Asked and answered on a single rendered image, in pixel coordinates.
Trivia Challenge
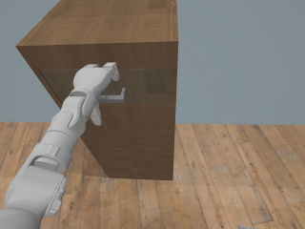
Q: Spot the drawer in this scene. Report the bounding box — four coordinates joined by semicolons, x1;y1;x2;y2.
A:
41;67;170;105

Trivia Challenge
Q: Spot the robot left hand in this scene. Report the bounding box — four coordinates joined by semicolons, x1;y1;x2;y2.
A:
72;62;120;126

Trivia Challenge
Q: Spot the left robot forearm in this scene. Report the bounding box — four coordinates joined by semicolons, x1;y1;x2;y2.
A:
4;88;97;206

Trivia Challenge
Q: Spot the handle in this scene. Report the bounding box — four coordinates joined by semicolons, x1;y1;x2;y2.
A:
97;88;126;104

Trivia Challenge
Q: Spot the cabinet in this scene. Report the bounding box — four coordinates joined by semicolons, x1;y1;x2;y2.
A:
15;0;178;181

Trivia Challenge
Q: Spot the left robot upper arm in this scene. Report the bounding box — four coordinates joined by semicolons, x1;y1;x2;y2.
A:
0;165;68;229

